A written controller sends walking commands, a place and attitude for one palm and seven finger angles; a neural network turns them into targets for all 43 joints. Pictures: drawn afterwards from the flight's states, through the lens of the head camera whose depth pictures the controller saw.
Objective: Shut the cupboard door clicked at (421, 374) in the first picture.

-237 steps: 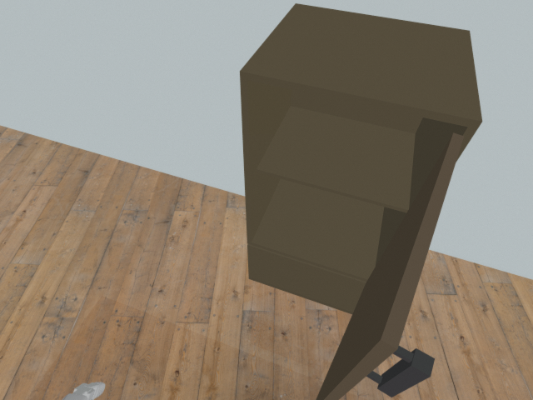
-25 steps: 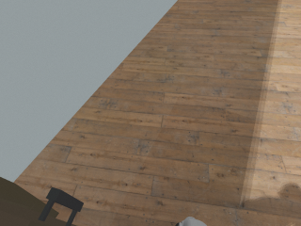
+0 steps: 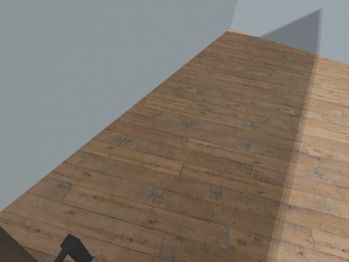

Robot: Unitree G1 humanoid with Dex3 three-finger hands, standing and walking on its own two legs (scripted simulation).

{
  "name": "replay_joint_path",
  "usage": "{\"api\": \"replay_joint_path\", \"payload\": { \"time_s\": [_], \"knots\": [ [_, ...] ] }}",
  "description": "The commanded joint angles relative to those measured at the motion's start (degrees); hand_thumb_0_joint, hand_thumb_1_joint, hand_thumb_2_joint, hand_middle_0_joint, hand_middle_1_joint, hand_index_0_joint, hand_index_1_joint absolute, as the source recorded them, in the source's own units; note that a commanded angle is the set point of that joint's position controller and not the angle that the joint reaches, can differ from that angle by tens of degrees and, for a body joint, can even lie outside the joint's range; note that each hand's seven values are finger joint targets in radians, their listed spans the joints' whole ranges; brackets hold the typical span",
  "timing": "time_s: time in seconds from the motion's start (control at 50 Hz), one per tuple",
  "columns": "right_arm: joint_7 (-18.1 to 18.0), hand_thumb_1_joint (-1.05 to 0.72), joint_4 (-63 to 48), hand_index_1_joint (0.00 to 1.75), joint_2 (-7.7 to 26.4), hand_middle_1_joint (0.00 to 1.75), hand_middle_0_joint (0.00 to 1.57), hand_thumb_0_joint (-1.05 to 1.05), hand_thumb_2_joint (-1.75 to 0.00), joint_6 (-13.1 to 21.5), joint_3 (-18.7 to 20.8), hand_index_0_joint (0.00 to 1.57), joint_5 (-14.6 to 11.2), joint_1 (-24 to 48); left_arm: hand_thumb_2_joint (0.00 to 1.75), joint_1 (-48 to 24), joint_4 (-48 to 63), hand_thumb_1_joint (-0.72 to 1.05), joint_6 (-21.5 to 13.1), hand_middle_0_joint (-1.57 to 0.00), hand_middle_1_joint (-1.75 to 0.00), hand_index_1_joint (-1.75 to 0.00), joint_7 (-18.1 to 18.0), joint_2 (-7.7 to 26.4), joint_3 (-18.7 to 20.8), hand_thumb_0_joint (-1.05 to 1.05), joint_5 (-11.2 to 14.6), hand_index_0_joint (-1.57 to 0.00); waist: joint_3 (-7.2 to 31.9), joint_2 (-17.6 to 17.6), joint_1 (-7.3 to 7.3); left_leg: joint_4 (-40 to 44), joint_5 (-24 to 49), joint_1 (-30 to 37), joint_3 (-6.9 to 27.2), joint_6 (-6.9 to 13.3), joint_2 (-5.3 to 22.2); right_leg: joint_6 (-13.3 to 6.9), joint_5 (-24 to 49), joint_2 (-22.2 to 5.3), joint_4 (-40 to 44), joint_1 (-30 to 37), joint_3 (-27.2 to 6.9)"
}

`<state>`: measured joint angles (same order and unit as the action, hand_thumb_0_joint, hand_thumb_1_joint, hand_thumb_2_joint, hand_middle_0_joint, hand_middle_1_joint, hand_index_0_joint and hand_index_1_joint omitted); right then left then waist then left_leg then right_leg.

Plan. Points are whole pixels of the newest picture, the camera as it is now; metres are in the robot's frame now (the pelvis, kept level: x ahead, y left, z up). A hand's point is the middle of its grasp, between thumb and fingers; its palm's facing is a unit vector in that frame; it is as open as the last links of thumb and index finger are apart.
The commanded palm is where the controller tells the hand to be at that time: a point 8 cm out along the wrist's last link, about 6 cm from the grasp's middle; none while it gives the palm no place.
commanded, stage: walk to a spot facing it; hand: left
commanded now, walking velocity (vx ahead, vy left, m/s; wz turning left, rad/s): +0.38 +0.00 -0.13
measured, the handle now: out of the picture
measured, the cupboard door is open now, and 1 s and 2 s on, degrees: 100 100 100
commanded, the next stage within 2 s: turn to face it in 1.80 s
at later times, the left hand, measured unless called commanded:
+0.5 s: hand out of the picture +0.02 +0.15 -0.17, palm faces +0.06 -0.95 -0.32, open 7.3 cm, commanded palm none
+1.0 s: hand (141, 249) +0.19 +0.10 -0.17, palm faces +0.13 -0.99 -0.08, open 7.4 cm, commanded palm none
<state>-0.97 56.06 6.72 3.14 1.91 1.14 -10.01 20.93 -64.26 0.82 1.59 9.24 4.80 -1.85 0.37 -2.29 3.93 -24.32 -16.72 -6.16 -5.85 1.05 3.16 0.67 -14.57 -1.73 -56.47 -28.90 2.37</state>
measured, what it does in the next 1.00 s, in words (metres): walks ahead: right foot, then left foot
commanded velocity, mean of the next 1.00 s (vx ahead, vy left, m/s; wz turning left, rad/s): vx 0.38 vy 0.00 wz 0.01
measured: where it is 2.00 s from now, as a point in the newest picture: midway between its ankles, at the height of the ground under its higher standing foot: (188, 187)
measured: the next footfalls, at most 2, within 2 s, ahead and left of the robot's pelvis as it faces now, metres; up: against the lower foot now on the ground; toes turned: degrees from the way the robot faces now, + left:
right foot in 0.30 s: +0.20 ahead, -0.19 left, +0.00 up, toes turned -14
left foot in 0.68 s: +0.27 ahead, +0.06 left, +0.00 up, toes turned +8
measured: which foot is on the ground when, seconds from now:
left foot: down 0.00-0.32, up 0.34-0.66, down 0.68-1.00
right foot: up 0.00-0.28, down 0.30-0.68, up 0.70-1.00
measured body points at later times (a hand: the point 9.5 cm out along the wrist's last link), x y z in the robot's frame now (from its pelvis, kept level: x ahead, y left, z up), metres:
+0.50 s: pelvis +0.13 -0.07 -0.01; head +0.15 -0.06 +0.44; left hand +0.02 +0.20 -0.15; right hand +0.10 -0.30 -0.17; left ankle +0.14 +0.06 -0.68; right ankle +0.16 -0.18 -0.75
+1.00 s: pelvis +0.28 -0.03 +0.00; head +0.30 -0.02 +0.45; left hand +0.19 +0.15 -0.16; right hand +0.25 -0.24 -0.15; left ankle +0.23 +0.06 -0.75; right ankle +0.34 -0.19 -0.68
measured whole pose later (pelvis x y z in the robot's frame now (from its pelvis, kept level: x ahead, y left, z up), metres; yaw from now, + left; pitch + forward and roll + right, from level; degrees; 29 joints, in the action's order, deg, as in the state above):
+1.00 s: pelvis +0.28 -0.03 +0.00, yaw -2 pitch +0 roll +0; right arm -1.4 63.8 6.1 3.5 2.6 1.3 -20.0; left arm 23.9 -66.8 0.7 1.1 4.3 4.2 -1.6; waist -2.2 -1.3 2.6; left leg -19.0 -15.0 -4.2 -10.5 2.2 1.2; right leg 2.2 -9.5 -8.1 -55.3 -33.9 4.8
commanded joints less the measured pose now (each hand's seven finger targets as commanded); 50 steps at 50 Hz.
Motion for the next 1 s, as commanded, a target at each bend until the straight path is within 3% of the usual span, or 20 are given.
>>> {"api": "replay_joint_path", "payload": {
  "time_s": [0.0, 0.14, 0.2, 0.24, 0.26, 0.28, 0.3, 0.34, 0.38, 0.44, 0.54, 0.58, 0.62, 0.64, 0.66, 0.68, 0.72, 0.74, 0.78, 0.98],
  "knots": [
    [-0.5, -0.90, -0.1, 0.30, 7.7, 0.30, 0.20, 0.00, -0.90, 0.8, 2.3, 0.20, 0.3, -6.8, 0.90, -3.4, 6.0, 0.90, -1.5, -0.20, -0.30, -0.30, 0.1, 2.7, 1.0, 0.00, -0.1, -0.20, -8.8, 9.8, -2.83, 16.5, -1.3, -1.5, 6.9, 5.5, 12.7, 1.4, 5.8, -3.2, -9.1, -13.2, -2.7],
    [-0.3, -0.90, 4.1, 0.30, 11.9, 0.30, 0.20, 0.00, -0.90, 1.1, 1.8, 0.20, 0.9, -14.3, 0.90, -15.2, 8.7, 0.90, -1.7, -0.20, -0.30, -0.30, 1.2, 3.5, -0.7, 0.00, 0.6, -0.20, -9.8, 7.6, -6.20, 15.6, 9.5, 0.5, 2.8, 7.4, 14.9, 1.4, 3.3, -4.4, 13.7, -5.0, 3.3],
    [-0.2, -0.90, 5.9, 0.30, 13.8, 0.30, 0.20, 0.00, -0.90, 0.6, 1.7, 0.20, 1.0, -14.6, 0.90, -11.8, 6.2, 0.90, -2.6, -0.20, -0.30, -0.30, 1.2, 3.9, -0.5, 0.00, 0.7, -0.20, -6.0, 10.5, -5.05, 10.3, 14.4, 2.4, 0.3, 6.5, 15.2, 0.0, 1.1, -2.3, 19.5, 3.5, 5.6],
    [-0.1, -0.90, 6.6, 0.30, 13.5, 0.30, 0.20, 0.00, -0.90, 0.1, 1.5, 0.20, 0.5, -13.3, 0.90, -1.0, 1.5, 0.90, -3.5, -0.20, -0.30, -0.30, 0.9, 5.6, 0.1, 0.00, 0.3, -0.20, -1.2, 10.3, -0.47, -3.5, 20.8, -1.2, -3.6, 3.9, 11.7, -1.5, 2.3, 1.1, 25.9, 18.6, 8.3],
    [0.3, -0.90, 6.2, 0.30, 12.2, 0.30, 0.20, 0.00, -0.90, 0.2, 1.3, 0.20, 0.1, -12.5, 0.90, 9.7, -1.5, 0.90, -4.3, -0.20, -0.30, -0.30, 0.4, 9.1, 0.9, 0.00, 0.0, -0.20, 3.6, 5.5, 3.69, -16.8, 18.6, -8.5, -6.3, 1.6, 8.6, -3.3, -0.3, -2.8, 29.1, 31.0, 3.0],
    [0.9, -0.90, 4.1, 0.30, 7.6, 0.30, 0.20, 0.00, -0.90, 0.8, 0.4, 0.20, -0.8, -12.3, 0.90, 19.6, -3.9, 0.90, -5.0, -0.20, -0.30, -0.30, -0.7, 16.1, 2.0, 0.00, -0.1, -0.20, 9.5, -13.0, 6.19, -35.3, -1.3, -23.2, -7.6, -0.5, 3.0, -8.6, -5.4, -18.3, 36.8, 41.9, -19.9],
    [1.0, -0.90, 2.0, 0.30, 8.3, 0.30, 0.20, 0.00, -0.90, 0.6, 0.5, 0.20, -0.7, -9.6, 0.90, 21.0, -4.4, 0.90, -4.9, -0.20, -0.30, -0.30, -1.1, 17.1, 1.6, 0.00, 1.1, -0.20, 8.9, -14.2, 5.33, -46.0, -16.4, -30.7, -1.0, 0.0, 1.3, -12.6, -12.1, -24.5, 43.8, 40.9, -33.1],
    [1.3, -0.90, 2.6, 0.30, 8.4, 0.30, 0.20, 0.00, -0.90, -0.3, 1.1, 0.20, -0.5, -5.8, 0.90, 11.1, -1.3, 0.90, -4.2, -0.20, -0.30, -0.30, -2.2, 12.9, 0.6, 0.00, 1.1, -0.20, 2.9, -6.7, 1.57, -50.2, -9.5, -31.1, 4.3, 0.7, 6.2, -11.4, -28.1, -23.1, 47.2, 25.8, -28.4],
    [1.6, -0.90, 4.3, 0.30, 5.8, 0.30, 0.20, 0.00, -0.90, -1.6, 1.1, 0.20, 0.4, -8.6, 0.90, 4.2, 0.8, 0.90, -4.2, -0.20, -0.30, -0.30, -2.9, 8.9, -0.9, 0.00, 0.2, -0.20, -1.3, -4.6, -2.84, -44.8, -4.4, -25.4, 3.4, -0.7, 7.4, -8.3, -21.4, -19.3, 47.9, 12.9, -16.2],
    [2.3, -0.90, 4.9, 0.30, 2.4, 0.30, 0.20, 0.00, -0.90, -3.0, 1.2, 0.20, 0.7, -11.0, 0.90, 2.2, -0.3, 0.90, -4.6, -0.20, -0.30, -0.30, -3.1, 7.0, -1.0, 0.00, -0.5, -0.20, -4.2, -6.3, -5.53, -33.0, -0.9, -18.0, -0.2, -1.9, 6.1, -6.2, -17.8, -15.3, 50.1, 4.1, -6.3],
    [3.0, -0.90, 2.5, 0.30, 2.3, 0.30, 0.20, 0.00, -0.90, -2.5, 1.8, 0.20, 0.2, -7.4, 0.90, 2.1, -0.7, 0.90, -4.4, -0.20, -0.30, -0.30, -2.9, 9.0, -0.1, 0.00, -0.7, -0.20, -6.8, -7.8, -5.20, -20.4, -1.8, -11.3, -2.4, -1.8, 4.0, -6.8, -23.3, -15.7, 49.6, 0.9, -5.3],
    [2.8, -0.90, 2.4, 0.30, 3.1, 0.30, 0.20, 0.00, -0.90, -2.1, 2.1, 0.20, 0.2, -8.9, 0.90, 0.9, -0.1, 0.90, -4.0, -0.20, -0.30, -0.30, -2.7, 9.2, 0.1, 0.00, -0.6, -0.20, -7.2, -7.4, -6.71, -15.3, -1.7, -5.4, -3.7, -1.8, 2.8, -6.2, -26.0, -15.2, 46.8, -1.1, -4.6],
    [2.0, -0.90, 4.2, 0.30, 4.8, 0.30, 0.20, 0.00, -0.90, -1.4, 2.4, 0.20, 0.1, -14.4, 0.90, 0.5, 0.9, 0.90, -3.5, -0.20, -0.30, -0.30, -2.2, 7.4, -0.1, 0.00, -0.2, -0.20, -5.8, -0.4, -8.98, -7.1, -4.1, 4.3, -5.9, -2.7, 1.1, -4.5, -25.4, -11.1, 37.7, -3.5, -0.4],
    [1.3, -0.90, 5.2, 0.30, 8.0, 0.30, 0.20, 0.00, -0.90, -0.8, 3.1, 0.20, 0.4, -18.7, 0.90, 1.2, 2.0, 0.90, -3.3, -0.20, -0.30, -0.30, -1.8, 4.1, -0.5, 0.00, -0.1, -0.20, -5.4, 11.2, -10.44, 2.0, -17.3, 7.4, 5.1, -1.2, 6.8, -2.2, -22.2, -7.0, 23.5, -8.2, 2.6],
    [0.6, -0.90, 5.1, 0.30, 14.0, 0.30, 0.20, 0.00, -0.90, -0.4, 4.2, 0.20, 1.3, -22.7, 0.90, 0.8, 4.7, 0.90, -3.2, -0.20, -0.30, -0.30, -1.5, -0.4, -1.1, 0.00, 0.4, -0.20, -8.0, 25.3, -11.81, 16.7, -34.4, 7.3, 27.8, 3.6, 21.7, 0.5, -17.9, -0.8, 4.4, -17.1, 8.3],
    [0.1, -0.90, 4.5, 0.30, 15.1, 0.30, 0.20, 0.00, -0.90, -0.5, 4.2, 0.20, 1.1, -20.8, 0.90, -2.3, 6.8, 0.90, -3.2, -0.20, -0.30, -0.30, -1.7, 1.4, -1.0, 0.00, -0.1, -0.20, -8.4, 17.6, -10.84, 21.1, -38.5, 3.5, 36.3, 7.0, 25.9, -0.6, -13.6, -3.7, -5.0, -19.5, 0.7],
    [-0.4, -0.90, 1.8, 0.30, 11.2, 0.30, 0.20, 0.00, -0.90, -0.2, 3.1, 0.20, 0.5, -11.5, 0.90, 0.2, 3.8, 0.90, -3.2, -0.20, -0.30, -0.30, -1.1, 0.8, 0.0, 0.00, -0.6, -0.20, -8.7, 7.0, -6.38, 19.2, -27.4, -2.4, 25.6, 5.5, 21.7, -0.5, -4.8, -6.3, -11.4, -16.6, -1.1],
    [-0.5, -0.90, 1.3, 0.30, 9.5, 0.30, 0.20, 0.00, -0.90, 0.3, 2.6, 0.20, 0.3, -8.3, 0.90, 3.4, 1.9, 0.90, -3.0, -0.20, -0.30, -0.30, -0.8, 0.7, -0.1, 0.00, -0.6, -0.20, -7.6, 5.2, -4.05, 17.8, -18.9, -4.1, 18.5, 4.2, 18.6, 0.0, -1.2, -6.8, -11.3, -13.1, -1.1],
    [-0.8, -0.90, 2.3, 0.30, 7.5, 0.30, 0.20, 0.00, -0.90, 1.0, 2.3, 0.20, 0.0, -7.9, 0.90, 6.7, -1.0, 0.90, -2.3, -0.20, -0.30, -0.30, -0.8, -1.2, -0.1, 0.00, -0.5, -0.20, -5.4, 6.9, -2.97, 16.5, -8.4, -4.3, 9.6, 3.7, 14.6, 1.0, 3.2, -6.4, -10.7, -9.1, -0.9],
    [-0.8, -0.90, 6.2, 0.30, 6.9, 0.30, 0.20, 0.00, -0.90, 1.4, 2.2, 0.20, 0.2, -14.6, 0.90, -5.4, 4.5, 0.90, -2.3, -0.20, -0.30, -0.30, -0.3, -1.8, -0.3, 0.00, 0.2, -0.20, -9.5, 8.7, -5.53, 17.4, -0.7, -1.4, 4.0, 7.6, 14.5, 1.8, 4.1, -7.2, 10.6, -7.0, 3.2]
  ]
}}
